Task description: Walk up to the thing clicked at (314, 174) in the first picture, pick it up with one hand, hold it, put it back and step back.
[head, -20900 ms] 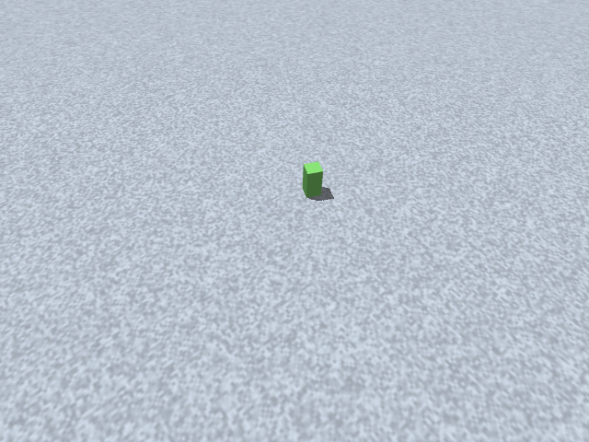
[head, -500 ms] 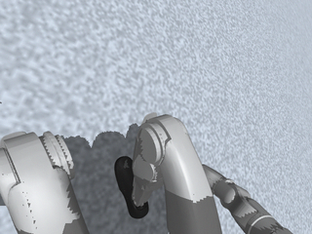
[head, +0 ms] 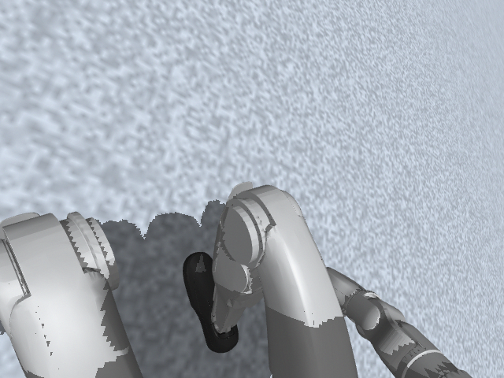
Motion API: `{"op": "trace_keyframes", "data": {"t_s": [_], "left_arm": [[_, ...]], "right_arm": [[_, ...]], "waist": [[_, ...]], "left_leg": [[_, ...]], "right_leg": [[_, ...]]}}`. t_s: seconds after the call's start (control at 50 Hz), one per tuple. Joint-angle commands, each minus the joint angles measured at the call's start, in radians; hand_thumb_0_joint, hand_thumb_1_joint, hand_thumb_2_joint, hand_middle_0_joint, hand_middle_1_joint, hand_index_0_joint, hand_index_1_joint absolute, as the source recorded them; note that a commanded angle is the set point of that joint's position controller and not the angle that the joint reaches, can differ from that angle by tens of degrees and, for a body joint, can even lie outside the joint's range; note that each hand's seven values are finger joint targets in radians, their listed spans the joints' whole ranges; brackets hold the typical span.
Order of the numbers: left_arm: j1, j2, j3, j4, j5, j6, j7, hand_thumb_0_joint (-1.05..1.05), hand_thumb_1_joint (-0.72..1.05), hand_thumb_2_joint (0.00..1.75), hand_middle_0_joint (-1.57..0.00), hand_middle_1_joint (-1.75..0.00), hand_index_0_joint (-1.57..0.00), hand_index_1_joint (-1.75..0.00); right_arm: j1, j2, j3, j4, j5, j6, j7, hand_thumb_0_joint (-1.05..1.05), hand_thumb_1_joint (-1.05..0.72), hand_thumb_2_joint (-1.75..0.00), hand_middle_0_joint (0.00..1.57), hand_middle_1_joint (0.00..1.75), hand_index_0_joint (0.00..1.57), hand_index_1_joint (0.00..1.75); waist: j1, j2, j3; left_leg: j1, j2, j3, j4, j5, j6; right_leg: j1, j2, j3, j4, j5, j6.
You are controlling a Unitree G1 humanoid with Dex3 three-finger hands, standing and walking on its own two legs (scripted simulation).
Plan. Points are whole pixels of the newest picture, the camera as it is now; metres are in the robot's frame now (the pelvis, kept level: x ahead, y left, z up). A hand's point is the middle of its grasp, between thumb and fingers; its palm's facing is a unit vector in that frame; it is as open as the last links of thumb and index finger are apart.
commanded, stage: open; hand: left
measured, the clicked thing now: out of the picture +0.41 +0.35 -0.20
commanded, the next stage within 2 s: withdraw in 0.64 s
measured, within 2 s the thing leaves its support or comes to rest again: neither
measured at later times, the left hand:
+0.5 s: hand out of the picture +0.38 +0.37 -0.18, palm faces +0.65 -0.76 +0.00, open 13.3 cm
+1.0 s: hand out of the picture +0.37 +0.40 -0.15, palm faces +0.66 -0.75 -0.01, open 15.6 cm
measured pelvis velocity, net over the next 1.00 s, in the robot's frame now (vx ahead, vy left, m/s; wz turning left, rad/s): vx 0.00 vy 0.00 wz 0.01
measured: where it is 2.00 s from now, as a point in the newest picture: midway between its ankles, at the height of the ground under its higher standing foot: (153, 353)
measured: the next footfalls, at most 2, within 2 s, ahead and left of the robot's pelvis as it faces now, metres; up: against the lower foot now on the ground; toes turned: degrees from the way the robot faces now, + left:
none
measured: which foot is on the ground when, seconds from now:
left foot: down 0.00-1.00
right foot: down 0.00-1.00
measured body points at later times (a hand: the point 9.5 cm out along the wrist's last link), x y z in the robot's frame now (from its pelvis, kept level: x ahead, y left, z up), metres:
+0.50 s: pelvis +0.00 +0.00 +0.00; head +0.21 +0.21 +0.33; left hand +0.34 +0.41 -0.17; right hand +0.20 -0.23 -0.03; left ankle +0.08 +0.13 -0.24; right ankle +0.14 -0.13 -0.24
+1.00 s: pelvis +0.00 +0.00 +0.00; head +0.21 +0.20 +0.34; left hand +0.33 +0.44 -0.15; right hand +0.20 -0.24 -0.03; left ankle +0.08 +0.13 -0.24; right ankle +0.14 -0.13 -0.24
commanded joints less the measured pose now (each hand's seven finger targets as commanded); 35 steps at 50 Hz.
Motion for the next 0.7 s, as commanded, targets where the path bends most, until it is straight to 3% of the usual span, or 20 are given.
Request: {"op": "trace_keyframes", "data": {"t_s": [0.0,0.02,0.1,0.12,0.14,0.18,0.2,0.22,0.24,0.28,0.3,0.32,0.34,0.36,0.42,0.48,0.52,0.56,0.6,0.68], "left_arm": [[-0.154,0.226,0.023,-0.163,-0.001,-0.071,0.000,0.00,-0.25,0.48,-0.76,-0.62,-0.77,-0.61],[-0.145,0.226,0.036,-0.154,-0.001,-0.068,0.001,0.00,-0.28,0.45,-0.74,-0.60,-0.76,-0.59],[-0.155,0.186,0.001,-0.138,0.001,-0.062,-0.001,0.00,-0.30,0.40,-0.70,-0.54,-0.71,-0.53],[-0.160,0.235,0.034,-0.154,0.005,-0.062,0.005,0.00,-0.29,0.39,-0.67,-0.51,-0.68,-0.50],[-0.162,0.213,0.005,-0.169,0.009,-0.065,0.002,0.00,-0.27,0.38,-0.64,-0.48,-0.65,-0.48],[-0.141,0.174,-0.013,-0.126,0.008,-0.056,-0.001,0.00,-0.29,0.36,-0.63,-0.46,-0.63,-0.46],[-0.162,0.219,0.014,-0.158,0.006,-0.059,0.002,0.00,-0.29,0.35,-0.61,-0.45,-0.61,-0.44],[-0.159,0.179,-0.010,-0.135,0.003,-0.057,0.001,0.00,-0.30,0.36,-0.60,-0.45,-0.61,-0.45],[-0.157,0.211,0.008,-0.152,0.003,-0.060,0.005,0.00,-0.30,0.34,-0.58,-0.42,-0.59,-0.42],[-0.153,0.204,0.009,-0.139,0.002,-0.059,0.003,0.00,-0.30,0.32,-0.57,-0.41,-0.57,-0.40],[-0.159,0.181,-0.014,-0.131,0.004,-0.058,0.000,0.00,-0.30,0.32,-0.53,-0.39,-0.54,-0.38],[-0.159,0.207,0.011,-0.133,0.003,-0.059,0.002,0.00,-0.29,0.32,-0.54,-0.38,-0.54,-0.38],[-0.150,0.180,-0.007,-0.132,0.001,-0.059,0.001,0.00,-0.31,0.32,-0.53,-0.38,-0.53,-0.38],[-0.152,0.219,0.017,-0.145,0.004,-0.059,0.002,0.00,-0.31,0.30,-0.50,-0.36,-0.51,-0.36],[-0.166,0.209,0.007,-0.142,0.004,-0.062,0.003,0.00,-0.31,0.29,-0.48,-0.33,-0.48,-0.33],[-0.156,0.211,0.014,-0.139,0.004,-0.063,0.003,0.00,-0.32,0.26,-0.46,-0.30,-0.46,-0.30],[-0.165,0.176,-0.021,-0.130,0.005,-0.065,-0.001,0.00,-0.32,0.25,-0.43,-0.28,-0.43,-0.28],[-0.169,0.216,0.008,-0.148,0.004,-0.067,0.003,0.00,-0.33,0.25,-0.43,-0.28,-0.43,-0.28],[-0.143,0.204,0.006,-0.141,0.002,-0.065,-0.001,0.00,-0.37,0.21,-0.40,-0.24,-0.40,-0.24],[-0.148,0.193,0.006,-0.141,-0.006,-0.062,-0.001,0.00,-0.39,0.18,-0.36,-0.20,-0.36,-0.20]], "right_arm": [[0.011,-0.358,-0.133,-0.020,-0.004,0.012,-0.025,0.00,-0.90,-0.89,0.20,0.30,0.20,0.30],[0.019,-0.360,-0.134,-0.018,-0.005,0.012,-0.026,0.00,-0.90,-0.89,0.20,0.30,0.20,0.30],[0.024,-0.350,-0.129,-0.011,-0.007,0.012,-0.026,0.00,-0.90,-0.89,0.20,0.30,0.20,0.30],[0.031,-0.361,-0.133,-0.012,-0.007,0.014,-0.028,0.00,-0.89,-0.89,0.20,0.30,0.20,0.30],[0.023,-0.352,-0.128,-0.018,-0.007,0.015,-0.026,0.00,-0.89,-0.89,0.20,0.30,0.20,0.30],[0.022,-0.350,-0.129,-0.015,-0.007,0.018,-0.025,0.00,-0.90,-0.89,0.20,0.30,0.20,0.30],[0.020,-0.358,-0.131,-0.019,-0.007,0.016,-0.026,0.00,-0.89,-0.89,0.20,0.30,0.20,0.30],[0.022,-0.350,-0.127,-0.016,-0.008,0.017,-0.025,0.00,-0.90,-0.89,0.20,0.30,0.20,0.30],[0.019,-0.354,-0.129,-0.021,-0.005,0.014,-0.025,0.00,-0.89,-0.89,0.20,0.30,0.20,0.30],[0.014,-0.354,-0.131,-0.023,-0.006,0.014,-0.025,0.00,-0.90,-0.89,0.20,0.30,0.20,0.30],[0.016,-0.347,-0.128,-0.024,-0.007,0.013,-0.024,0.00,-0.89,-0.89,0.20,0.30,0.20,0.30],[0.021,-0.355,-0.131,-0.017,-0.007,0.015,-0.025,0.00,-0.89,-0.89,0.20,0.30,0.20,0.30],[0.016,-0.348,-0.127,-0.023,-0.006,0.015,-0.024,0.00,-0.89,-0.89,0.20,0.30,0.20,0.30],[0.014,-0.356,-0.131,-0.023,-0.006,0.014,-0.026,0.00,-0.89,-0.89,0.20,0.30,0.20,0.30],[0.011,-0.357,-0.130,-0.024,-0.007,0.015,-0.024,0.00,-0.89,-0.89,0.20,0.30,0.20,0.30],[0.013,-0.355,-0.130,-0.022,-0.007,0.015,-0.025,0.00,-0.89,-0.90,0.20,0.30,0.20,0.30],[0.008,-0.350,-0.125,-0.024,-0.007,0.015,-0.024,0.00,-0.89,-0.89,0.20,0.30,0.20,0.30],[0.011,-0.357,-0.128,-0.025,-0.008,0.013,-0.024,0.00,-0.89,-0.90,0.20,0.30,0.20,0.30],[0.013,-0.354,-0.129,-0.024,-0.007,0.014,-0.024,0.00,-0.89,-0.90,0.20,0.30,0.20,0.30],[0.020,-0.354,-0.126,-0.022,-0.006,0.012,-0.026,0.00,-0.89,-0.89,0.20,0.30,0.20,0.30]], "waist": [[-0.076,0.599,-0.542],[-0.075,0.600,-0.556],[-0.089,0.600,-0.558],[-0.086,0.602,-0.567],[-0.082,0.607,-0.558],[-0.085,0.595,-0.537],[-0.087,0.595,-0.546],[-0.090,0.584,-0.548],[-0.084,0.578,-0.546],[-0.084,0.574,-0.544],[-0.092,0.571,-0.536],[-0.091,0.567,-0.534],[-0.086,0.557,-0.535],[-0.076,0.573,-0.542],[-0.088,0.574,-0.529],[-0.082,0.589,-0.541],[-0.096,0.582,-0.518],[-0.088,0.581,-0.532],[-0.077,0.581,-0.542],[-0.086,0.573,-0.556]], "left_leg": [[0.394,0.068,0.103,-0.364,0.111,-0.023],[0.411,0.069,0.104,-0.364,0.140,-0.026],[0.406,0.067,0.103,-0.357,0.156,-0.026],[0.407,0.067,0.100,-0.358,0.168,-0.027],[0.409,0.068,0.100,-0.362,0.163,-0.026],[0.400,0.067,0.100,-0.364,0.149,-0.026],[0.391,0.066,0.102,-0.359,0.140,-0.023],[0.388,0.064,0.105,-0.356,0.137,-0.022],[0.377,0.064,0.105,-0.356,0.131,-0.019],[0.377,0.063,0.107,-0.356,0.118,-0.019],[0.374,0.063,0.110,-0.353,0.112,-0.017],[0.369,0.064,0.105,-0.359,0.110,-0.018],[0.375,0.065,0.102,-0.362,0.110,-0.019],[0.388,0.066,0.100,-0.365,0.118,-0.021],[0.380,0.068,0.096,-0.366,0.108,-0.021],[0.397,0.068,0.098,-0.367,0.124,-0.025],[0.388,0.068,0.094,-0.369,0.117,-0.023],[0.383,0.067,0.097,-0.363,0.105,-0.021],[0.391,0.067,0.103,-0.361,0.111,-0.021],[0.400,0.066,0.103,-0.356,0.145,-0.022]], "right_leg": [[0.213,0.018,-0.128,-0.151,0.142,-0.071],[0.229,0.018,-0.129,-0.150,0.164,-0.070],[0.238,0.019,-0.131,-0.153,0.180,-0.069],[0.240,0.018,-0.133,-0.147,0.186,-0.070],[0.227,0.017,-0.131,-0.145,0.178,-0.072],[0.217,0.018,-0.132,-0.149,0.168,-0.071],[0.225,0.018,-0.131,-0.151,0.165,-0.071],[0.242,0.019,-0.131,-0.159,0.165,-0.068],[0.231,0.019,-0.131,-0.157,0.158,-0.070],[0.231,0.019,-0.131,-0.162,0.151,-0.069],[0.227,0.020,-0.130,-0.165,0.145,-0.069],[0.229,0.018,-0.132,-0.163,0.144,-0.069],[0.223,0.019,-0.135,-0.165,0.139,-0.069],[0.220,0.019,-0.132,-0.160,0.144,-0.070],[0.214,0.017,-0.134,-0.156,0.139,-0.069],[0.214,0.018,-0.134,-0.152,0.147,-0.071],[0.206,0.016,-0.136,-0.153,0.145,-0.069],[0.220,0.016,-0.132,-0.159,0.140,-0.068],[0.220,0.019,-0.130,-0.160,0.140,-0.070],[0.240,0.018,-0.133,-0.159,0.166,-0.068]]}}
